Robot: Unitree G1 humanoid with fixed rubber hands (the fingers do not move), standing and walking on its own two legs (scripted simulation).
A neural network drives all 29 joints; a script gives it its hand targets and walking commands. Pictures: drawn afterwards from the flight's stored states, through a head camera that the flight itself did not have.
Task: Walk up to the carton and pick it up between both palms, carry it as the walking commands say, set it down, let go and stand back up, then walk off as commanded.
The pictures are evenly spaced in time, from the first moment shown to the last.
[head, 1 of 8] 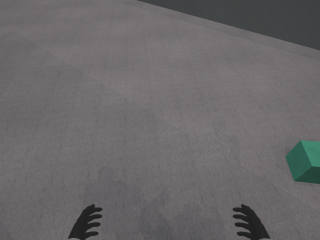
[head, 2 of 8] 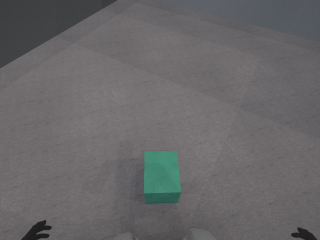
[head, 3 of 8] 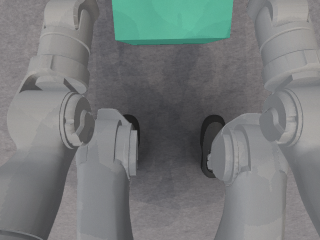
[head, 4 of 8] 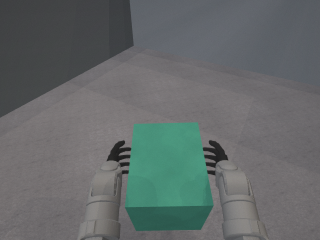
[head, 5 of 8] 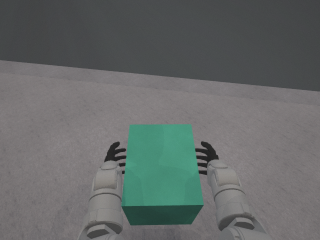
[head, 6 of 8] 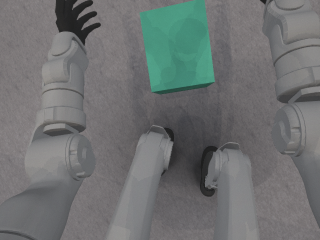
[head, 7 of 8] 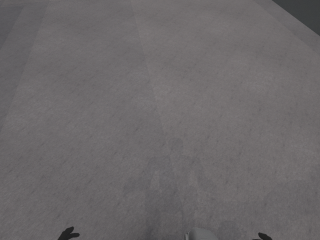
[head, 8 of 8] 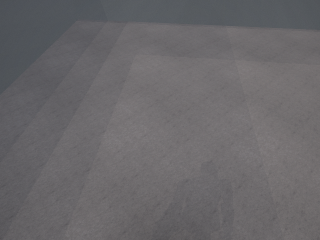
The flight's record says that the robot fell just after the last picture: no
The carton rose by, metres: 0.69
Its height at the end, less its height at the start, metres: +0.00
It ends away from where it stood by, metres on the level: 1.21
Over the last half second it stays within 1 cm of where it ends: yes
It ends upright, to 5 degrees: yes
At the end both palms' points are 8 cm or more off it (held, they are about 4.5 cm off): yes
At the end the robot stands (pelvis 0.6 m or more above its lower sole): yes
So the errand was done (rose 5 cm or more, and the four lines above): yes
